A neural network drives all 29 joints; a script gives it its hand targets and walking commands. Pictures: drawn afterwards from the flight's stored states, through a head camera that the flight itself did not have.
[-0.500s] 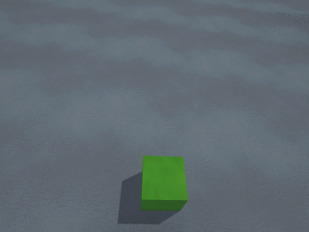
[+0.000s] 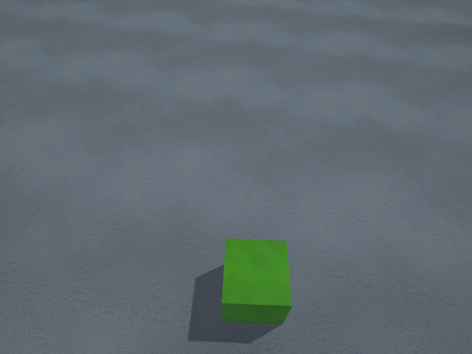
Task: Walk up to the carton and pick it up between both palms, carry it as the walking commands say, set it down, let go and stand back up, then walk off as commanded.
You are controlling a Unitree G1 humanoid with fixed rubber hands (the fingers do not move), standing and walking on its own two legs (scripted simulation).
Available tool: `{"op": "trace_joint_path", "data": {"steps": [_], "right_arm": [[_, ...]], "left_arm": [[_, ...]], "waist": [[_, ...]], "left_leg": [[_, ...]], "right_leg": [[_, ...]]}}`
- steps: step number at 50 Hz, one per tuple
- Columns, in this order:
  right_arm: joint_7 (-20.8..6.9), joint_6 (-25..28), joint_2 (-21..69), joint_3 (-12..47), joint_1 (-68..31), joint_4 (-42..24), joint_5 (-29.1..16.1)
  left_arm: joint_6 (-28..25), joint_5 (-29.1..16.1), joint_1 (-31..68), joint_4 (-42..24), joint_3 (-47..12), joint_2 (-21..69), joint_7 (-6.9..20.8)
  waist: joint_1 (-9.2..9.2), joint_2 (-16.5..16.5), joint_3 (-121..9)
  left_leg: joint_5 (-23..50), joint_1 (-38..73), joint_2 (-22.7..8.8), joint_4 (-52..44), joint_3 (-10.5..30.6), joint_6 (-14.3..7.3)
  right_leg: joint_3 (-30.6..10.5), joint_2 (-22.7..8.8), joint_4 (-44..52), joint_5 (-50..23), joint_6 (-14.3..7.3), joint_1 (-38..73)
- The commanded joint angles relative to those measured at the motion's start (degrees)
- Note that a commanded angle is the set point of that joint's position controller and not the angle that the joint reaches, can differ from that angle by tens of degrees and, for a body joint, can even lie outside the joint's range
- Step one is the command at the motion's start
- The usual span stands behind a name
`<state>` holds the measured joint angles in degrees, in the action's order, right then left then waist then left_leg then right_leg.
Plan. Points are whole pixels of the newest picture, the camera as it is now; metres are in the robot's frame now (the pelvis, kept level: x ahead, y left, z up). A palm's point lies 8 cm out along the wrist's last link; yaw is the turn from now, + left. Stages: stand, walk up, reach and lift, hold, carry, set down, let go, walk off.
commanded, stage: walk up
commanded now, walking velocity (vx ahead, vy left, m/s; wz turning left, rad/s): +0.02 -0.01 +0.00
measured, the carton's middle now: (254, 281) +0.49 -0.08 -0.66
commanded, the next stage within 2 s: stand in 0.60 s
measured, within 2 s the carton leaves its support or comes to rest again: neither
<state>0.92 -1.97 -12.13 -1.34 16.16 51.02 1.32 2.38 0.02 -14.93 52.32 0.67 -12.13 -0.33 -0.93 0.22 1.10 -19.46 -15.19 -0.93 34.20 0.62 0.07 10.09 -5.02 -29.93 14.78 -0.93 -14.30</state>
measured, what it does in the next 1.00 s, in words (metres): steps on the spot: left foot, then left foot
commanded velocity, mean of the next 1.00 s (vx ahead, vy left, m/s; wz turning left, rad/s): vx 0.04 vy -0.04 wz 0.00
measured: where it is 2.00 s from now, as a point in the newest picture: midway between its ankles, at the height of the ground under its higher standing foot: outside the picture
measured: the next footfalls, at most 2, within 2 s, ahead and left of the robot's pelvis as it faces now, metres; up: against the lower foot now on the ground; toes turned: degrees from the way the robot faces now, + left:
left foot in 0.02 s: +0.04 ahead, +0.14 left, +0.00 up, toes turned +0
left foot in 0.70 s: +0.07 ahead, +0.13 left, +0.00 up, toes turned -6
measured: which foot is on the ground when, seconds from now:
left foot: up 0.00-0.00, down 0.02-0.40, up 0.42-0.68, down 0.70-1.00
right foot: down 0.00-1.00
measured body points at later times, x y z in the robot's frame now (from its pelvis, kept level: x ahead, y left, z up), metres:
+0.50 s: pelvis +0.01 -0.03 +0.00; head +0.02 -0.04 +0.45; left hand +0.04 +0.22 -0.14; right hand +0.06 -0.27 -0.14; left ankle -0.01 +0.13 -0.71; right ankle +0.01 -0.11 -0.74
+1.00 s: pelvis +0.01 -0.01 +0.00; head +0.03 +0.00 +0.45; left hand +0.04 +0.23 -0.15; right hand +0.08 -0.24 -0.14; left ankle +0.03 +0.13 -0.74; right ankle +0.02 -0.11 -0.74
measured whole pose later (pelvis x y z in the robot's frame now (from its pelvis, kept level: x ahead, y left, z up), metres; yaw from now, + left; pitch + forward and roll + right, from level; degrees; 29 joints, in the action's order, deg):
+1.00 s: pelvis +0.01 -0.01 +0.00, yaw +1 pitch +1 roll -1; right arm 0.9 -1.1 -9.3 -1.3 15.4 51.1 0.8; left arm 1.2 0.0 -17.7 52.5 0.7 -11.0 0.0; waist -1.0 0.3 0.9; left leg -13.9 -16.7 -2.5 30.0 0.6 1.8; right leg 10.6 -2.1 -28.3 15.2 -1.6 -13.6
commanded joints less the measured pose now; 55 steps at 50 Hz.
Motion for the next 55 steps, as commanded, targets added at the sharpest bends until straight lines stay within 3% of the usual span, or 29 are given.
{"op": "trace_joint_path", "data": {"steps": [1, 2, 4, 6, 8, 9, 10, 11, 13, 16, 17, 19, 20, 21, 23, 25, 27, 28, 30, 31, 33, 34, 36, 39, 41, 49, 50, 51, 55], "right_arm": [[0.86, 2.2, -6.99, -1.08, 4.61, -1.52, -0.01], [0.6, 2.32, -8.26, -1.34, 5.02, -1.31, -0.21], [1.04, 2.45, -10.79, -2.09, 3.29, -2.67, 0.07], [0.61, 2.22, -9.63, -2.12, 1.86, -2.94, 0.22], [1.14, 2.73, -9.49, -2.27, 2.34, -3.22, 0.27], [0.88, 2.68, -10.9, -2.89, 4.94, -2.59, 0.51], [1.24, 2.49, -10.33, -2.35, 2.47, -2.82, 0.26], [1.08, 2.32, -10.4, -2.44, 1.73, -3.14, 0.17], [0.9, 2.22, -9.89, -2.82, 4.98, -2.61, 0.6], [0.81, 1.93, -9.05, -2.94, 1.42, -3.25, 0.8], [0.38, 1.55, -7.33, -2.32, -0.71, -3.42, 0.71], [0.17, 2.04, -5.1, -1.94, -2.53, -4.8, 0.15], [-0.02, 2.14, -4.16, -1.79, -2.42, -5.36, -0.07], [-0.02, 1.96, -4.3, -1.83, -2.42, -5.05, 0.39], [0.03, 1.78, -3.86, -1.79, 0.09, -4.04, 0.23], [0.27, 1.88, -2.69, -1.17, 1.02, -3.06, -0.38], [0.48, 2.36, -1.22, -0.37, 0.23, -3.56, -1.21], [0.41, 1.79, -2.03, -0.19, 0.9, -2.76, -1.2], [0.51, 1.55, -1.53, 0.18, 1.13, -2.65, -1.18], [0.5, 1.87, -1.73, 0.18, 2.87, -2.33, -1.38], [1.04, 2.21, -3.91, -0.55, 4.98, -0.46, -0.68], [1.1, 2.34, -4.58, -0.64, 3.87, -0.65, -0.51], [1.0, 2.55, -5.85, -0.99, 2.63, -0.81, -0.51], [0.84, 2.67, -4.87, -0.69, -2.25, -1.71, -0.42], [0.78, 2.59, -3.34, -0.2, -0.95, -1.67, -0.42], [0.84, 2.72, -4.77, -0.21, -0.06, -1.08, -0.52], [0.71, 2.72, -3.84, 0.01, 0.16, -1.37, -0.57], [0.8, 2.88, -4.25, -0.35, 0.27, -1.23, -0.35], [0.79, 2.51, -4.56, -0.22, 1.57, -0.79, -0.45]], "left_arm": [[-0.96, 1.09, -0.5, -1.82, 1.47, -5.64, -0.78], [-0.8, 1.22, -1.37, -1.51, 1.53, -5.64, -0.55], [-0.42, 1.36, -3.27, -1.38, 1.28, -4.32, 0.07], [-0.8, 1.9, -3.53, -1.61, 1.36, -4.77, 0.57], [-0.7, 1.9, -2.33, -0.41, 1.78, -6.12, 0.46], [-0.61, 1.88, -1.72, -1.4, 1.65, -6.52, 0.87], [-0.97, 2.07, -2.15, -1.34, 1.67, -5.66, 0.42], [-0.8, 1.78, -3.39, -0.92, 1.8, -6.51, 0.4], [-0.9, 2.06, -2.77, -1.05, 1.65, -5.65, 0.9], [-1.05, 2.03, -3.2, -0.69, 1.63, -6.21, 1.34], [-1.44, 2.16, -6.03, -0.14, 1.41, -5.57, 1.21], [-2.13, 1.9, -10.77, 1.19, 2.14, -8.29, 0.75], [-2.32, 1.94, -12.36, 0.78, 2.89, -10.33, 0.47], [-2.65, 2.36, -11.23, 0.59, 2.51, -9.15, -0.02], [-3.4, 2.27, -9.43, 0.41, 1.95, -8.53, -0.54], [-3.9, 1.78, -5.48, 0.22, 1.5, -7.17, -0.96], [-3.41, 1.69, -7.33, 0.76, 1.69, -6.6, -1.22], [-3.25, 1.68, -7.11, 0.66, 1.75, -7.31, -1.14], [-2.78, 1.58, -6.28, 0.18, 1.79, -6.63, -1.0], [-2.41, 1.22, -6.22, -0.3, 2.13, -6.81, -0.79], [-1.74, 1.08, -4.43, -0.51, 1.66, -5.17, -0.88], [-1.57, 1.17, -4.38, -0.82, 1.55, -4.03, -0.68], [-1.49, 1.46, -5.21, -0.35, 1.65, -3.52, -0.49], [-1.96, 1.48, -7.83, 0.0, 1.38, -2.83, -0.41], [-2.25, 1.82, -6.92, 0.4, 1.56, -3.19, -0.35], [-2.35, 1.53, -6.7, 1.04, 1.51, -5.09, -0.69], [-2.26, 1.66, -6.18, 0.61, 1.38, -3.75, -0.75], [-2.28, 1.7, -6.31, 0.58, 1.6, -4.41, -0.76], [-2.5, 1.73, -6.02, 0.43, 1.5, -4.3, -0.72]], "waist": [[1.33, -3.45, -3.41], [0.85, -6.44, -2.86], [0.76, -10.0, 0.26], [0.77, -11.22, 0.78], [1.57, -7.91, 0.59], [2.84, -9.94, -1.15], [1.07, -9.7, 0.83], [0.6, -8.73, 0.72], [1.9, -7.63, 0.78], [0.63, -9.21, 2.94], [-1.39, -8.82, 2.83], [-3.03, 3.3, 0.63], [-3.85, 9.26, 0.51], [-3.36, 7.55, 0.44], [-1.25, 4.51, -1.38], [0.71, 4.51, -3.47], [0.03, 10.21, -7.45], [-0.13, 8.46, -7.13], [0.48, 7.91, -5.55], [1.42, 10.91, -7.02], [1.89, 3.03, -6.83], [1.16, -2.64, -5.25], [0.1, -7.43, -3.13], [-1.0, -9.01, -1.84], [-0.06, -2.84, -3.38], [0.37, -2.09, -2.76], [0.72, -0.21, -2.5], [0.59, -3.12, -2.52], [0.88, 0.96, -2.97]], "left_leg": [[16.9, 2.14, -6.9, -16.41, 7.33, -2.23], [6.94, 1.79, -8.47, -18.96, 10.7, -3.67], [7.93, -0.68, -13.19, -19.47, 15.99, -3.79], [-2.23, -1.99, -10.96, -19.74, 13.6, -3.88], [8.87, -1.05, -13.19, -18.11, 15.45, -3.85], [-4.0, 0.95, -13.44, -18.19, 16.48, -5.06], [9.61, -2.39, -13.05, -17.83, 15.47, -4.27], [6.93, -3.33, -12.64, -16.78, 14.74, -3.96], [-14.19, -5.32, -11.77, -18.69, 14.46, -4.39], [-13.88, -8.36, -10.34, -17.8, 11.9, -3.22], [-13.5, -12.73, -7.89, -15.59, 8.63, -2.29], [-7.45, -17.18, -2.53, -2.7, -0.16, 0.51], [-6.4, -17.08, 0.03, 7.32, -5.02, 1.5], [-10.03, -16.01, -1.23, 14.3, -3.28, 2.18], [-11.03, -15.34, -3.05, 16.49, -0.48, 1.62], [-9.43, -12.99, -2.2, 13.43, -0.88, 1.42], [-6.68, -8.65, -0.57, 5.66, -2.66, 0.97], [-3.17, -8.32, 0.44, 3.33, -2.57, 0.6], [4.8, -4.1, -0.5, -3.45, -3.0, 0.54], [11.0, -0.25, -0.64, -9.64, -4.06, 0.56], [19.53, 4.5, -4.7, -10.25, 0.06, -0.19], [19.18, 3.61, -6.57, -12.93, 3.46, -0.63], [13.81, -0.34, -8.83, -15.52, 7.39, -1.57], [9.94, -3.38, -7.19, -15.17, 6.93, -1.2], [9.72, -3.13, -6.07, -13.47, 5.79, -1.38], [14.97, -1.79, -4.46, -10.44, 2.54, -1.24], [14.59, -2.07, -4.44, -10.47, 3.72, -1.29], [14.11, -2.18, -4.46, -10.77, 2.93, -1.15], [14.36, -0.21, -4.29, -9.47, 2.36, -0.73]], "right_leg": [[-3.2, -2.54, 5.52, -2.59, -0.35, 4.71], [-3.01, -0.23, 3.41, 3.91, 0.32, 3.51], [-3.74, 2.49, 3.0, 4.38, 1.0, 1.26], [-3.56, 1.76, 2.13, 4.81, 0.34, 2.51], [-4.4, 2.18, 1.48, 1.81, 0.97, 0.75], [-4.04, 2.87, -0.95, 6.74, 0.38, -0.33], [-5.26, 2.53, 2.3, 2.92, 0.53, 1.67], [-4.97, 2.62, 2.1, 3.31, 0.41, 2.25], [-4.68, 2.65, 0.48, 8.82, -0.15, 1.84], [-6.36, 1.74, 3.09, 9.05, -0.29, 2.41], [-7.46, 0.79, 5.4, 9.96, -0.96, 7.95], [-15.3, -6.7, 14.27, 15.91, -2.17, 14.06], [-20.58, -11.83, 19.4, 17.2, -4.65, 14.43], [-23.38, -15.72, 20.36, 7.01, -6.73, 12.09], [-19.57, -15.68, 16.75, -8.34, -7.95, 12.93], [-13.69, -13.42, 9.3, -40.17, -7.78, 13.32], [-9.55, -10.09, 6.3, -44.55, -6.43, 15.34], [-10.69, -10.7, 5.13, -47.14, -6.0, 16.1], [-8.25, -8.92, 5.07, -41.18, -4.81, 12.31], [-5.22, -5.59, 5.89, -24.6, -3.52, 11.4], [-4.07, -3.51, 7.37, -9.88, -2.01, 5.99], [-3.56, -1.78, 7.59, -3.19, -1.2, 4.64], [-5.05, -0.31, 6.42, 2.05, -0.45, 5.02], [-6.19, -1.16, 7.34, -0.33, 0.09, 7.33], [-6.43, -2.43, 9.38, 0.05, -0.31, 8.48], [-7.07, -4.19, 9.15, -4.41, -1.04, 8.54], [-6.42, -3.76, 9.01, -4.91, -0.68, 8.39], [-6.81, -3.85, 9.04, -4.05, -0.94, 8.21], [-7.14, -4.41, 9.89, -1.84, -1.49, 6.25]]}}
